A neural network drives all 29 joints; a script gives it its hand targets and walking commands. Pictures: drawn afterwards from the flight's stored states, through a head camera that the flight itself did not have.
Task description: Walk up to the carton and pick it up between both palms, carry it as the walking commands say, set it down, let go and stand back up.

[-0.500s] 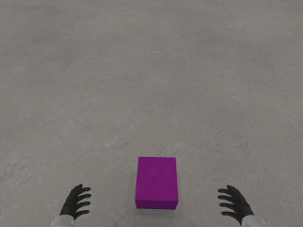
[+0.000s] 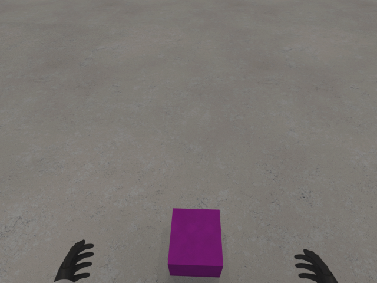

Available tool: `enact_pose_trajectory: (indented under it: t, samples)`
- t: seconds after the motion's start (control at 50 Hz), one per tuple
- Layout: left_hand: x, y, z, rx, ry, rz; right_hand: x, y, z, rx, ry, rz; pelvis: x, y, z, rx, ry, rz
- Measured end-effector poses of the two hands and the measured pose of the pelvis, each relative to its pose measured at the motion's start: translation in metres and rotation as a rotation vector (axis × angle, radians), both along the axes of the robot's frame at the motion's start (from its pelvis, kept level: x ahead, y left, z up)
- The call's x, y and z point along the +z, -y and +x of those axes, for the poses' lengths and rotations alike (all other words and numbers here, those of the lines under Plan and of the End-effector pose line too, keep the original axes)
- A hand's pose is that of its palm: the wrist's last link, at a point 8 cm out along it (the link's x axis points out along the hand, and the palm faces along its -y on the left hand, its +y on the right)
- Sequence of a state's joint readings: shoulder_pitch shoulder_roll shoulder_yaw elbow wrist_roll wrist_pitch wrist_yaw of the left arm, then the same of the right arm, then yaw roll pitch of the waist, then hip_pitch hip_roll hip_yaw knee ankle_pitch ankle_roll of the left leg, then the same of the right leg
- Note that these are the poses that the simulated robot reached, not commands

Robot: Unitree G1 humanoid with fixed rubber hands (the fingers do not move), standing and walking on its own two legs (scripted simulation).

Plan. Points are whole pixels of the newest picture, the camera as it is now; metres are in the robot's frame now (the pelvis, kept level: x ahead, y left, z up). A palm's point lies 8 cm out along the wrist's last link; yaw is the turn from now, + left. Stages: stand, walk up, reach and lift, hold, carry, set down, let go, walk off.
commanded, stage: stand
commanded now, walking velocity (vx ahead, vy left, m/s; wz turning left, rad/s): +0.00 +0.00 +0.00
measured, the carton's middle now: (195, 241) +0.46 -0.02 -0.68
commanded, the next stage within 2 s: none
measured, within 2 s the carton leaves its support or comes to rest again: neither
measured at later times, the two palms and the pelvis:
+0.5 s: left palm out of the picture +0.15 +0.28 -0.07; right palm out of the picture +0.12 -0.28 -0.07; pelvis +0.00 +0.00 +0.00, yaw +0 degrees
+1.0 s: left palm out of the picture +0.11 +0.29 -0.08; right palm out of the picture +0.08 -0.29 -0.08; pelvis -0.02 +0.00 +0.00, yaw +0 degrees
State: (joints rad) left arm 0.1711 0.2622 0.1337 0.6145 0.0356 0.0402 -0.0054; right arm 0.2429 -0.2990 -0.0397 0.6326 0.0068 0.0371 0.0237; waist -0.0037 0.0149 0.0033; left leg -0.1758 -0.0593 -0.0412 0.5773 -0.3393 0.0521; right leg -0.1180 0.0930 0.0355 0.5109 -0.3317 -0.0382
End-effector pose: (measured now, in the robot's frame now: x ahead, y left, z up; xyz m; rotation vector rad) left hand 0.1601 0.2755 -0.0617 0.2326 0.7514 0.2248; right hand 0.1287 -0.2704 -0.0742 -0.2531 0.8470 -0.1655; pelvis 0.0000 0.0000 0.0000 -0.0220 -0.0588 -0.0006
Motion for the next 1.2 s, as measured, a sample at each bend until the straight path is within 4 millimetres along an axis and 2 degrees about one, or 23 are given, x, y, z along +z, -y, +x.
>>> enact_pose_trajectory:
  t: [0.18,0.34,0.66,0.78,1.2]
  samples:
    - [-0.005,-0.005,0.005,0.006,-0.02,0.004,0.0,0.004,0.006,-0.008,-0.013,-0.018,0.001,-0.001,0.01,0.0,-0.019,-0.001]
    - [-0.008,-0.007,0.0,0.015,-0.03,0.004,0.001,0.005,0.006,-0.019,-0.005,-0.029,0.001,-0.001,0.01,0.0,-0.018,-0.002]
    - [-0.004,-0.01,-0.028,0.029,-0.025,0.013,-0.004,0.01,-0.026,-0.036,-0.005,-0.027,0.002,0.001,-0.012,0.001,0.009,0.0]
    - [-0.012,-0.009,-0.04,0.036,-0.068,-0.001,-0.007,0.013,-0.036,-0.044,-0.034,-0.032,0.003,0.001,-0.014,0.001,0.005,0.001]
    - [-0.018,-0.014,-0.064,0.056,-0.118,0.0,-0.012,0.018,-0.06,-0.059,-0.086,-0.038,0.006,0.001,-0.024,0.001,0.009,0.002]
